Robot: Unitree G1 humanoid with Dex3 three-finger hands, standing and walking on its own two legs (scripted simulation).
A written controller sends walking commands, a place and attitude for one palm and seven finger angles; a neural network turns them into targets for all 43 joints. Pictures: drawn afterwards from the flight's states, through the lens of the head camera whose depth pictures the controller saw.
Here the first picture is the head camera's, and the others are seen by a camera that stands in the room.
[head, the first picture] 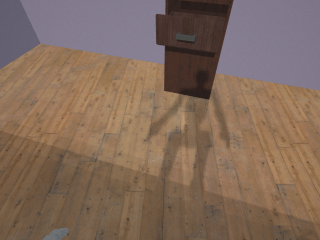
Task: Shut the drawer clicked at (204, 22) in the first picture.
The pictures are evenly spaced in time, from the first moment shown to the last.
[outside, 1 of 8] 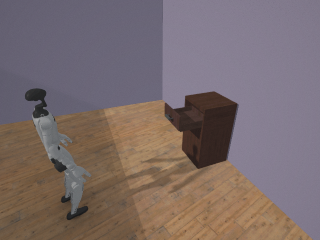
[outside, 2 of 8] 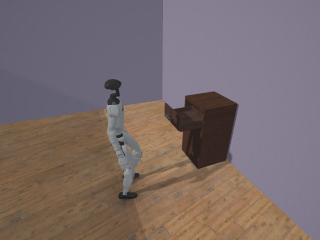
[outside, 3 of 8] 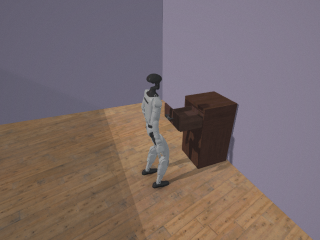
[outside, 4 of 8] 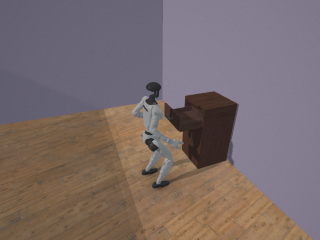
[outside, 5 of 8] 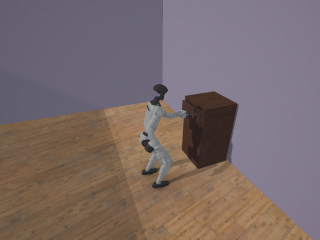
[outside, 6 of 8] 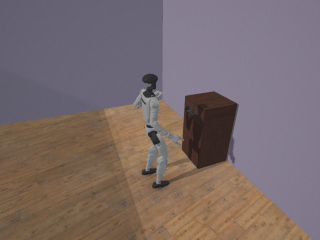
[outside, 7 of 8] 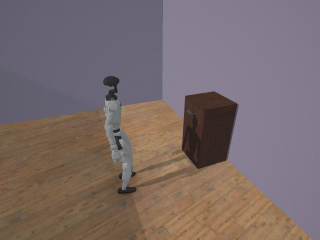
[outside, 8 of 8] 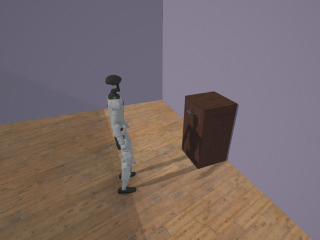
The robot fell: no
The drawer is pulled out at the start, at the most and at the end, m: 0.30 0.30 0.00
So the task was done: yes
